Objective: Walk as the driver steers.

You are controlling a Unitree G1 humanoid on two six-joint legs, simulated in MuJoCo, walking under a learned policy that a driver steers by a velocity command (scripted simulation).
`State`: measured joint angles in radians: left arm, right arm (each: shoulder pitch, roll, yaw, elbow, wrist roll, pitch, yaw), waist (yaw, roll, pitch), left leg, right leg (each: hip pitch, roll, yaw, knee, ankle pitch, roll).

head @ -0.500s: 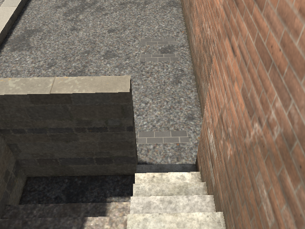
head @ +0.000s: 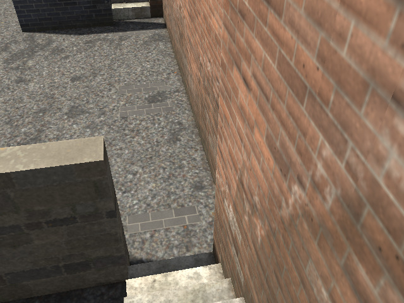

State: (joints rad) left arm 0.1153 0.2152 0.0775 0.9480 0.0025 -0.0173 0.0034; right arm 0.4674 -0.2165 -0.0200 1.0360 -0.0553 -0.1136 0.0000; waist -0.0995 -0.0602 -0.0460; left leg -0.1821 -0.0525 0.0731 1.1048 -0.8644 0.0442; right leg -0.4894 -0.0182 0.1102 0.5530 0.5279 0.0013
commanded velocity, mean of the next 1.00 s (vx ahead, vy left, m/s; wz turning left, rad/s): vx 0.50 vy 0.00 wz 0.00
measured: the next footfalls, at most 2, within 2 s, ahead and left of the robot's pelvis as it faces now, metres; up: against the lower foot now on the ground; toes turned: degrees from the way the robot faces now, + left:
right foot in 0.06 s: +0.15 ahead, -0.12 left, -0.20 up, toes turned +2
left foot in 0.62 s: +0.39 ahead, +0.12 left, -0.41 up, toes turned -1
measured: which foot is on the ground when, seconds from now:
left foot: down 0.00-0.08, up 0.10-0.60, down 0.62-1.00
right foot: up 0.00-0.04, down 0.06-0.62, up 0.64-1.00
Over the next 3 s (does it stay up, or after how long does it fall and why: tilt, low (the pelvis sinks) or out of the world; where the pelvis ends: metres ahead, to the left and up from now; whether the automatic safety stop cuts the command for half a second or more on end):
stays up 1.04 0.12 -0.93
